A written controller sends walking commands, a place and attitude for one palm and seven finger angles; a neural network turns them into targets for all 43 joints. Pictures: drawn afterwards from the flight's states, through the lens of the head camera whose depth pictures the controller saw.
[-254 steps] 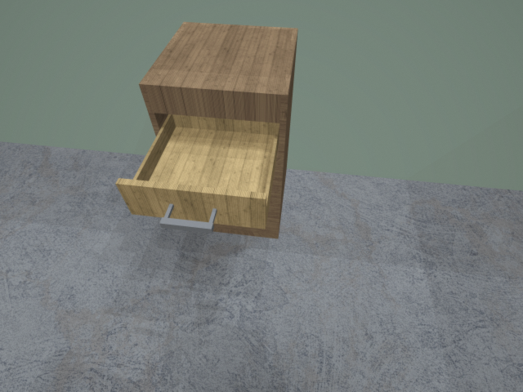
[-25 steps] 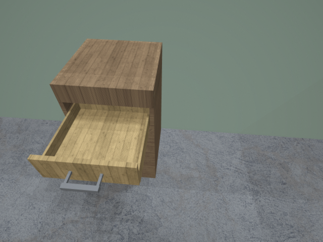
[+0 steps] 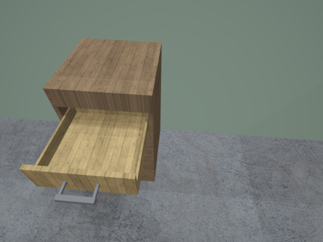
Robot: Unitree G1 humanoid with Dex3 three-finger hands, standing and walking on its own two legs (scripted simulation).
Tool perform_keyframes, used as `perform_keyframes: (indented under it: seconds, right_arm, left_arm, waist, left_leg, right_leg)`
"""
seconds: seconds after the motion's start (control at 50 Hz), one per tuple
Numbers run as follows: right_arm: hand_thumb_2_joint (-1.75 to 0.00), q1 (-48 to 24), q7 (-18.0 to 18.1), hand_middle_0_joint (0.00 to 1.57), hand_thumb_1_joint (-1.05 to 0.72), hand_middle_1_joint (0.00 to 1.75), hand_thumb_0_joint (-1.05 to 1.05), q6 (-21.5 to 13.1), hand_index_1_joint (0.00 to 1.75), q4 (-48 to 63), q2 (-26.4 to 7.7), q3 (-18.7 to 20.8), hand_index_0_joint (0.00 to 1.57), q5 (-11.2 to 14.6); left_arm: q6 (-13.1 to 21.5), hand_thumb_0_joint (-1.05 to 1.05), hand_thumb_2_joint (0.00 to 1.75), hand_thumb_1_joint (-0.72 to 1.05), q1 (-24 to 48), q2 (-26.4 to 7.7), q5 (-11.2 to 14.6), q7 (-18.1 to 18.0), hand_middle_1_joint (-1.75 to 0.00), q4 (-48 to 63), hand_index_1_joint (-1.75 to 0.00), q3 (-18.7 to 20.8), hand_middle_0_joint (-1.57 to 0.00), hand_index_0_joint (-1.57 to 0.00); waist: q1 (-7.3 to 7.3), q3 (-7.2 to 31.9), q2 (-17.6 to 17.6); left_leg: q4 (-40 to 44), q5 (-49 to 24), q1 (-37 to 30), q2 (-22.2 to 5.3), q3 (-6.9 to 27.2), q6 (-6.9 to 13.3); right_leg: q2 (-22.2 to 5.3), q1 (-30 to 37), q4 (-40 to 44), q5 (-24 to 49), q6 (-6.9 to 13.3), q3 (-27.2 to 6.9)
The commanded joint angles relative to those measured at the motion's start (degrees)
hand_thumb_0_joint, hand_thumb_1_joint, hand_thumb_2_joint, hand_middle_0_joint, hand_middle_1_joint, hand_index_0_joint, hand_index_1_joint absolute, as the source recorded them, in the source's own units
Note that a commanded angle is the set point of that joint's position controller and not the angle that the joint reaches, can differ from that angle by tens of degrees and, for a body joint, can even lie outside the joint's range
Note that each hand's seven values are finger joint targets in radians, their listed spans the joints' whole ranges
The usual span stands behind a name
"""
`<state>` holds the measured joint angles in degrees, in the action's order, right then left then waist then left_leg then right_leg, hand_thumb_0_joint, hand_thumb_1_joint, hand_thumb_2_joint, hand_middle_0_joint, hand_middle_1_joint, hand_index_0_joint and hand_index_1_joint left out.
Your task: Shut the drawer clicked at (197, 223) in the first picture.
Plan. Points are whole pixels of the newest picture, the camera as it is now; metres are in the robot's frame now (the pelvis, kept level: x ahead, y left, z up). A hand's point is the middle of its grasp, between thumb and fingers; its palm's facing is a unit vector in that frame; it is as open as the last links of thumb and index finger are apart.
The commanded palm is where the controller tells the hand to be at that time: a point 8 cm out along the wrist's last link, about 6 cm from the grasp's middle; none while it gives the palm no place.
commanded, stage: look again from close up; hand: left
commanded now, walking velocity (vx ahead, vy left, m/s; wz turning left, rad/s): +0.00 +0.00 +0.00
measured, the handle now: (78, 193) +0.30 +0.31 -0.19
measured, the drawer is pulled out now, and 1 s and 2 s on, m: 0.30 0.30 0.30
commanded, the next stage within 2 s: shuffle to correct the standing spot in 0.06 s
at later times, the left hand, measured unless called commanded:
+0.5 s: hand out of the picture +0.00 +0.20 -0.18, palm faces +0.08 -0.96 -0.26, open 7.4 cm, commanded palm none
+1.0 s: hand out of the picture +0.01 +0.26 -0.15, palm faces +0.06 -0.95 -0.31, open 7.4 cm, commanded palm none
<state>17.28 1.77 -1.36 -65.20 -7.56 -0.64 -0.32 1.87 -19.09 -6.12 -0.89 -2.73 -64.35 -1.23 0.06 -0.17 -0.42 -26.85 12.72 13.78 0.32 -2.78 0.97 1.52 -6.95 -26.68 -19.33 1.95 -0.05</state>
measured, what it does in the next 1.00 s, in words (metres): steps on the spot: right foot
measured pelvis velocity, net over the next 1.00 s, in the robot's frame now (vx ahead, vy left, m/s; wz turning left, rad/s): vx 0.01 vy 0.07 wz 0.01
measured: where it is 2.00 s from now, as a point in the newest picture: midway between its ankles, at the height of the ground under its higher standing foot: outside the picture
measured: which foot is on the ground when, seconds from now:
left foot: down 0.00-0.80, up 0.82-1.00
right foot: down 0.00-0.56, up 0.58-0.78, down 0.80-1.00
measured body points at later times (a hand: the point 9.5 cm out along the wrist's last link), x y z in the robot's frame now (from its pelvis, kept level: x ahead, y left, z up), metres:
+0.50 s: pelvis +0.02 +0.01 -0.01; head +0.03 +0.01 +0.44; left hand +0.00 +0.25 -0.16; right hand +0.05 -0.22 -0.16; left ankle +0.02 +0.12 -0.73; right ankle -0.05 -0.10 -0.74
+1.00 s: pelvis +0.01 +0.07 +0.00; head +0.04 +0.04 +0.45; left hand +0.01 +0.31 -0.13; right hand +0.07 -0.16 -0.16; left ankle +0.01 +0.23 -0.67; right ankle -0.03 -0.04 -0.74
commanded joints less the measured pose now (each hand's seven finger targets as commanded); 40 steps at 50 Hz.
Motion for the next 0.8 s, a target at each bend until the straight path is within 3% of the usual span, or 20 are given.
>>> perform_keyframes:
  seconds: [0.0, 0.14, 0.24, 0.3, 0.34, 0.4, 0.44, 0.48, 0.5, 0.52, 0.54, 0.56, 0.6, 0.62, 0.66, 0.7, 0.72, 0.74, 0.76, 0.78]
  right_arm:
    - [-0.90, 3.82, 0.27, 0.20, -0.90, 0.30, 0.00, -0.53, 0.30, 1.39, -4.63, 0.66, 0.20, -0.07]
    - [-0.90, 2.58, 0.28, 0.20, -0.90, 0.30, 0.00, -0.43, 0.30, 1.73, -5.60, 0.52, 0.20, -0.13]
    - [-0.90, 1.27, 0.07, 0.20, -0.90, 0.30, 0.00, 0.44, 0.30, 3.80, -7.17, 1.10, 0.20, -0.11]
    - [-0.90, 0.27, -0.11, 0.20, -0.90, 0.30, 0.00, 1.04, 0.30, 5.64, -7.54, 1.62, 0.20, -0.10]
    - [-0.90, -0.90, -0.23, 0.20, -0.90, 0.30, 0.00, 1.57, 0.30, 7.19, -7.67, 2.01, 0.20, -0.24]
    - [-0.90, -3.23, -0.45, 0.20, -0.90, 0.30, 0.00, 2.41, 0.30, 9.39, -7.15, 2.62, 0.20, -0.43]
    - [-0.90, -3.77, -0.73, 0.20, -0.90, 0.30, 0.00, 2.43, 0.30, 10.69, -6.83, 2.94, 0.20, -0.42]
    - [-0.90, 0.25, -1.01, 0.20, -0.90, 0.30, 0.00, 2.34, 0.30, 10.03, -6.82, 3.11, 0.20, -0.23]
    - [-0.90, 3.98, -1.02, 0.20, -0.90, 0.30, 0.00, 2.02, 0.30, 8.89, -7.79, 3.36, 0.20, -0.43]
    - [-0.90, 6.17, -0.90, 0.20, -0.90, 0.30, 0.00, 1.90, 0.30, 8.84, -11.31, 3.92, 0.20, -1.12]
    - [-0.90, 5.73, -1.03, 0.20, -0.90, 0.30, 0.00, 2.44, 0.30, 9.67, -13.84, 4.50, 0.20, -1.06]
    - [-0.90, 3.22, -1.01, 0.20, -0.90, 0.30, 0.00, 2.70, 0.30, 10.86, -13.50, 4.29, 0.20, -0.79]
    - [-0.90, -4.11, -1.33, 0.20, -0.90, 0.30, 0.00, 2.89, 0.30, 13.54, -11.42, 3.55, 0.20, -1.26]
    - [-0.90, -6.52, -1.54, 0.20, -0.90, 0.30, 0.00, 3.05, 0.30, 14.44, -11.41, 3.46, 0.20, -1.55]
    - [-0.90, -6.81, -1.58, 0.20, -0.90, 0.30, 0.00, 3.15, 0.30, 14.84, -11.84, 3.53, 0.20, -1.65]
    - [-0.90, -4.97, -1.57, 0.20, -0.90, 0.30, 0.00, 3.31, 0.30, 14.22, -11.57, 3.60, 0.20, -1.41]
    - [-0.90, -4.39, -1.68, 0.20, -0.90, 0.30, 0.00, 3.40, 0.30, 14.25, -11.36, 3.67, 0.20, -1.24]
    - [-0.90, -4.48, -1.88, 0.20, -0.90, 0.30, 0.00, 3.50, 0.30, 14.54, -10.70, 3.79, 0.20, -0.87]
    - [-0.90, -2.79, -2.04, 0.20, -0.90, 0.30, 0.00, 3.58, 0.30, 15.56, -7.55, 3.85, 0.20, -0.48]
    - [-0.90, -3.84, -1.89, 0.20, -0.90, 0.30, 0.00, 3.95, 0.30, 16.15, -8.67, 4.51, 0.20, -1.15]
  left_arm:
    - [0.13, 0.00, 0.90, 0.90, -5.45, -5.41, -0.04, -0.14, -0.30, 0.79, -0.30, 1.23, -0.20, -0.20]
    - [0.04, 0.00, 0.90, 0.90, -5.29, -6.10, 0.09, -0.06, -0.30, 0.78, -0.30, 1.18, -0.20, -0.20]
    - [-0.06, 0.00, 0.90, 0.90, -5.48, -8.94, 0.05, -0.46, -0.30, 1.95, -0.30, 2.60, -0.20, -0.20]
    - [-0.41, 0.00, 0.90, 0.90, -5.80, -10.95, -0.06, -0.79, -0.30, 2.94, -0.30, 3.66, -0.20, -0.20]
    - [-0.77, 0.00, 0.90, 0.90, -6.31, -12.33, -0.12, -0.96, -0.30, 3.62, -0.30, 4.37, -0.20, -0.20]
    - [-1.33, 0.00, 0.90, 0.90, -6.28, -13.67, -0.58, -1.27, -0.30, 4.68, -0.30, 5.17, -0.20, -0.20]
    - [-1.49, 0.00, 0.90, 0.90, -4.48, -14.59, -1.01, -1.38, -0.30, 5.90, -0.30, 5.60, -0.20, -0.20]
    - [-1.63, 0.00, 0.90, 0.90, -0.23, -15.27, -0.85, -0.94, -0.30, 7.65, -0.30, 5.65, -0.20, -0.20]
    - [-1.74, 0.00, 0.90, 0.90, 1.69, -15.08, -0.45, -0.73, -0.30, 8.71, -0.30, 5.55, -0.20, -0.20]
    - [-1.95, 0.00, 0.90, 0.90, 1.51, -13.75, -0.07, -0.43, -0.30, 9.88, -0.30, 5.53, -0.20, -0.20]
    - [-2.41, 0.00, 0.90, 0.90, 1.38, -10.80, 0.01, -0.30, -0.30, 10.69, -0.30, 5.13, -0.20, -0.20]
    - [-3.30, 0.00, 0.90, 0.90, 1.60, -9.65, -0.32, -0.44, -0.30, 10.28, -0.30, 4.98, -0.20, -0.20]
    - [-3.65, 0.00, 0.90, 0.90, 1.37, -9.18, -0.46, -0.16, -0.30, 9.54, -0.30, 4.78, -0.20, -0.20]
    - [-3.81, 0.00, 0.90, 0.90, -0.46, -8.58, -0.56, -0.04, -0.30, 9.00, -0.30, 4.63, -0.20, -0.20]
    - [-3.87, 0.00, 0.90, 0.90, -2.65, -7.83, -0.58, -0.01, -0.30, 8.65, -0.30, 4.29, -0.20, -0.20]
    - [-3.27, 0.00, 0.90, 0.90, -4.08, -7.48, -0.65, -0.14, -0.30, 8.27, -0.30, 4.04, -0.20, -0.20]
    - [-2.89, 0.00, 0.90, 0.90, -6.39, -7.47, -0.70, -0.30, -0.30, 8.07, -0.30, 4.16, -0.20, -0.20]
    - [-2.39, 0.00, 0.90, 0.90, -8.68, -9.07, -0.97, -0.60, -0.30, 7.46, -0.30, 4.47, -0.20, -0.20]
    - [-1.71, 0.00, 0.90, 0.90, -8.77, -13.93, -1.52, -1.07, -0.30, 8.23, -0.30, 5.22, -0.20, -0.20]
    - [-1.57, 0.00, 0.90, 0.90, -6.75, -18.12, -1.13, -1.01, -0.30, 9.76, -0.30, 5.62, -0.20, -0.20]
  waist:
    - [0.08, -4.41, -0.15]
    - [-0.11, -3.35, 0.37]
    - [-0.84, -1.28, -0.13]
    - [-1.44, -0.63, -2.50]
    - [-1.99, -1.24, -5.60]
    - [-2.66, -4.86, -8.12]
    - [-2.08, -5.72, -9.13]
    - [1.07, -3.74, -8.62]
    - [2.75, -2.11, -4.83]
    - [2.77, 0.43, 4.48]
    - [1.59, 1.22, 13.96]
    - [1.17, 0.60, 11.59]
    - [-1.30, -3.29, 8.36]
    - [-2.43, -2.56, 7.78]
    - [-2.71, -1.27, 7.00]
    - [-2.99, 0.36, 4.70]
    - [-3.94, 1.60, 2.99]
    - [-5.21, 1.47, -1.13]
    - [-4.29, 0.33, -13.51]
    - [-4.12, -1.53, -14.50]
  left_leg:
    - [3.92, -11.45, -3.96, -6.28, 5.77, 2.00]
    - [4.35, -12.90, -5.94, -6.30, 5.57, 1.92]
    - [0.92, -14.96, -3.73, -5.50, 3.97, 1.05]
    - [-2.17, -13.30, 0.55, -4.47, 2.39, 0.31]
    - [-5.60, -8.66, 4.51, -3.04, 0.90, -0.50]
    - [-12.16, 8.40, 11.23, -1.41, -0.22, -1.51]
    - [-12.89, 12.12, 11.50, -1.90, 0.90, -1.54]
    - [-3.11, 4.85, 1.88, -0.60, -1.21, -1.28]
    - [0.89, -6.94, -6.25, -1.43, -1.46, -0.28]
    - [1.77, -21.13, -12.12, -9.33, 7.93, 4.37]
    - [7.07, -25.59, -8.91, -17.58, 14.66, 10.57]
    - [9.91, -14.06, -2.51, -18.26, 15.55, 13.16]
    - [12.28, -1.25, 7.50, -16.22, 13.84, 12.57]
    - [12.67, -0.28, 9.50, -14.34, 11.54, 11.37]
    - [11.49, -3.41, 8.07, -12.74, 9.84, 10.99]
    - [7.93, -6.62, 5.98, -11.85, 8.39, 10.53]
    - [4.78, -5.52, 6.83, -11.11, 7.40, 9.51]
    - [-1.07, -0.97, 10.08, -8.55, 5.17, 6.62]
    - [-13.21, 8.87, 18.99, -1.97, -0.16, 1.57]
    - [-28.67, 17.83, 22.24, 1.82, 0.87, -1.72]
  right_leg:
    - [-6.15, -6.03, 5.56, 14.31, 0.31, -4.48]
    - [-6.50, -5.15, 6.00, 15.52, 0.22, -4.49]
    - [-9.74, -1.69, 3.29, 26.81, 1.68, -6.86]
    - [-12.50, 1.82, 1.53, 34.59, 3.03, -8.98]
    - [-15.65, 3.09, 1.48, 37.68, 4.67, -11.67]
    - [-21.74, 2.60, 3.15, 41.46, 9.32, -16.87]
    - [-22.98, 0.40, 2.13, 42.92, 10.50, -16.60]
    - [-18.62, -4.56, -3.34, 43.84, 7.29, -10.49]
    - [-14.87, -9.40, -9.28, 40.18, 5.20, -6.98]
    - [-8.02, -16.23, -18.23, 23.91, 1.72, -1.38]
    - [-2.61, -19.00, -29.14, -14.38, -0.36, 3.68]
    - [-3.27, -18.53, -37.08, -18.46, -0.21, 1.58]
    - [-5.44, -17.25, -40.76, -13.29, 0.44, 1.69]
    - [-5.76, -15.02, -38.55, -11.20, 0.25, 2.80]
    - [-5.95, -12.69, -29.46, -10.23, -0.13, 4.67]
    - [-5.64, -8.74, -16.22, -6.58, -0.41, 5.48]
    - [-5.93, -4.43, -8.68, -1.23, -0.35, 5.46]
    - [-8.66, 0.45, 1.14, 4.30, 0.50, 3.01]
    - [-22.37, 4.09, 9.92, 5.15, 5.40, -14.66]
    - [-32.57, -1.87, 13.37, 12.13, 11.83, -24.70]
